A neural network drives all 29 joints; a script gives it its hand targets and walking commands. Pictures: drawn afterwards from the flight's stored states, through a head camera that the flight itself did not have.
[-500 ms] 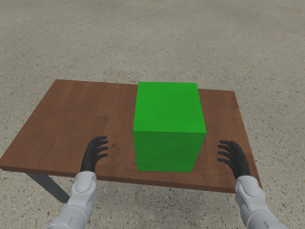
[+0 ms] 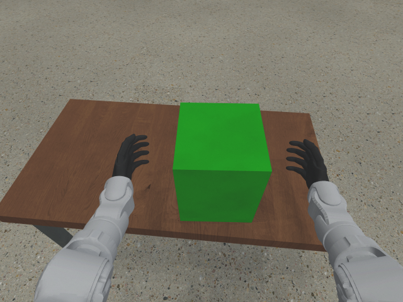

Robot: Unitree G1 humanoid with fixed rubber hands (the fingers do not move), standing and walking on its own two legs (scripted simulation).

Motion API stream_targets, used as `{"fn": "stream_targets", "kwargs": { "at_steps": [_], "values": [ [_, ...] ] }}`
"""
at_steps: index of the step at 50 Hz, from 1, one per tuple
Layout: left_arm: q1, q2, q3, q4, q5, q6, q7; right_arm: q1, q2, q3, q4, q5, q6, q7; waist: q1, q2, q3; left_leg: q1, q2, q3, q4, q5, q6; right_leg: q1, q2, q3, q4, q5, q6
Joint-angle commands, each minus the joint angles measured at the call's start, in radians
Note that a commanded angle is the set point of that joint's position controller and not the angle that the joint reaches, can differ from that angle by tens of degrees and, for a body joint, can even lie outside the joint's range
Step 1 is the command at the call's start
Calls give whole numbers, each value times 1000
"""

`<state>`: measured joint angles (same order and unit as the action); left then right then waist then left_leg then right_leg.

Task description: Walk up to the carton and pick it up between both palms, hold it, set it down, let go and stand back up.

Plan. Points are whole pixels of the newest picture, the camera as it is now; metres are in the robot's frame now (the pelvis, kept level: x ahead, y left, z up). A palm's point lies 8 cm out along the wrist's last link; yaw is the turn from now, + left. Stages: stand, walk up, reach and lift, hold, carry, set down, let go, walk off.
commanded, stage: reach and lift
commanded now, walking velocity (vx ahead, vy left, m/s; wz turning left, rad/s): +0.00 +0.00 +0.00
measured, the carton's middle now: (217, 165) +0.49 -0.02 -0.06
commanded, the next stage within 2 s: none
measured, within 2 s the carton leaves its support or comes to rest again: neither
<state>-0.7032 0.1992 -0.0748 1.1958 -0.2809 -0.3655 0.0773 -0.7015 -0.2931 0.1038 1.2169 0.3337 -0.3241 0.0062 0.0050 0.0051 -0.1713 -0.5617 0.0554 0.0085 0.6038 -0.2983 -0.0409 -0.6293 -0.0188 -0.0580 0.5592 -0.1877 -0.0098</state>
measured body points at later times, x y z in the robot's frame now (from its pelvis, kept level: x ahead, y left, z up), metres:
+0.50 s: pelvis -0.01 -0.01 +0.00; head +0.07 -0.01 +0.44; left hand +0.47 +0.19 +0.09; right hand +0.48 -0.21 +0.10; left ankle -0.01 +0.14 -0.72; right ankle +0.04 -0.12 -0.72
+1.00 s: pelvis +0.00 +0.00 +0.00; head +0.10 +0.00 +0.44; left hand +0.49 +0.19 +0.09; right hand +0.50 -0.20 +0.09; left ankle -0.01 +0.14 -0.72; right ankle +0.04 -0.12 -0.72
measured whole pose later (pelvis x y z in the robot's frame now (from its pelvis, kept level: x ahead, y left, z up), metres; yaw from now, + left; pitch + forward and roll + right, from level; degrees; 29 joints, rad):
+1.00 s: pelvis +0.00 +0.00 +0.00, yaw +1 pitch +24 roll +0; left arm -1.19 0.27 -0.09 1.57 -0.30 -0.28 0.03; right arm -1.15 -0.33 0.10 1.45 0.35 -0.18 -0.02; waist -0.01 -0.01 -0.22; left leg -0.70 0.05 0.00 0.51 -0.22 -0.05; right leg -0.76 -0.02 -0.07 0.47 -0.12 -0.01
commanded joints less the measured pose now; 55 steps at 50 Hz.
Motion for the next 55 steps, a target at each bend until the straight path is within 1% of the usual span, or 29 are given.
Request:
{"fn": "stream_targets", "kwargs": {
  "at_steps": [1,3,6,10,12,16,20,23,29,32,37,41,47,51,55],
  "values": [
    [-389,130,50,-71,34,10,-3,-410,-145,-9,-89,30,-4,-6,24,10,-526,70,-55,24,-34,327,-19,391,43,38,-5,264,3],
    [-428,144,70,-55,52,28,-5,-451,-156,-8,-69,40,3,-14,29,14,-531,66,-57,30,-34,344,-26,412,46,40,-5,296,5],
    [-513,159,79,-35,50,49,-5,-530,-163,-6,-51,46,23,-23,28,-5,-522,37,-60,38,-51,296,-24,412,46,39,-9,281,10],
    [-633,173,48,1,1,59,2,-634,-159,-2,-49,43,63,-25,16,-45,-544,-17,-60,40,-72,200,-8,374,41,33,-11,217,15],
    [-678,178,26,21,-29,58,4,-671,-158,0,-50,41,81,-25,9,-58,-578,-36,-59,40,-72,182,-2,360,37,31,-6,213,16],
    [-733,194,-3,68,-64,62,-5,-719,-165,2,-36,45,105,-28,-3,-57,-650,-46,-60,39,-61,223,-7,377,31,30,7,283,18],
    [-772,217,-6,104,-63,78,-22,-754,-183,1,-5,54,115,-35,-8,-37,-685,-44,-64,40,-60,283,-21,422,30,30,11,368,21],
    [-808,232,-5,108,-57,89,-27,-785,-196,-3,2,59,119,-39,-9,-21,-710,-36,-65,41,-66,315,-30,438,32,27,8,405,21],
    [-886,246,-15,99,-64,107,-20,-850,-206,-14,-11,59,134,-35,-6,-5,-756,-19,-64,42,-78,346,-37,430,34,18,-2,430,20],
    [-915,249,-23,119,-72,117,-19,-875,-205,-11,2,60,152,-31,-5,-14,-748,-30,-63,42,-89,336,-34,436,31,18,-8,429,21],
    [-934,248,-38,182,-83,123,-23,-895,-195,-5,48,56,173,-23,-5,-39,-717,-66,-61,41,-111,314,-23,449,23,21,-13,426,25],
    [-911,234,-39,231,-71,109,-30,-876,-186,-7,85,44,163,-20,-8,-40,-707,-74,-60,40,-116,346,-22,460,19,23,-13,457,27],
    [-825,200,-9,272,-16,54,-44,-791,-161,-17,123,19,107,-23,-13,-25,-675,-80,-59,42,-111,414,-30,460,16,23,-11,502,29],
    [-812,183,5,260,1,-4,-43,-761,-142,-44,111,-8,56,-25,-19,-6,-690,-89,-57,45,-99,408,-35,393,15,16,-8,454,25],
    [-864,179,3,220,-17,-68,-26,-784,-137,-91,54,-47,7,-28,-30,21,-796,-88,-54,51,-64,387,-41,289,16,4,13,391,16]
  ]
}}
